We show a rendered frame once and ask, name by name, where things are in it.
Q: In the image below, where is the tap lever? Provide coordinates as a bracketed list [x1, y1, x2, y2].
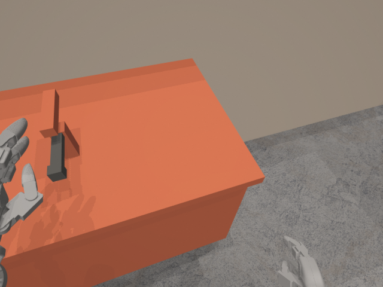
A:
[47, 133, 67, 182]

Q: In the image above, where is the counter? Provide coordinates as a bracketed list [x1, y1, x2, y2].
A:
[0, 58, 265, 287]

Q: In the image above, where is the robot right hand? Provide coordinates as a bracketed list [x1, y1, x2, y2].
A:
[278, 236, 325, 287]

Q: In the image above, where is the robot left hand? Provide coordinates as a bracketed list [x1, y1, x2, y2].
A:
[0, 118, 43, 241]

